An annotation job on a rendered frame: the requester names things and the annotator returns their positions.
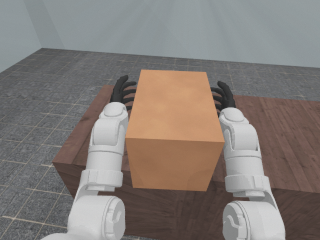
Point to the left robot upper arm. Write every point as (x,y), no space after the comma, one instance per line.
(94,217)

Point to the robot left forearm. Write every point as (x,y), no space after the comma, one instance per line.
(105,153)

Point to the right robot hand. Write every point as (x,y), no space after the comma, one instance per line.
(226,100)

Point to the left robot hand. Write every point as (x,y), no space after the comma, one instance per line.
(119,92)

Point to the robot right forearm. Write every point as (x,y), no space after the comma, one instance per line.
(242,155)

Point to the right robot upper arm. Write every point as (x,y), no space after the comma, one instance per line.
(252,220)

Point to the carton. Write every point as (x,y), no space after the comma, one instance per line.
(174,137)

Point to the pedestal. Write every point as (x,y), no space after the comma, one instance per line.
(288,133)

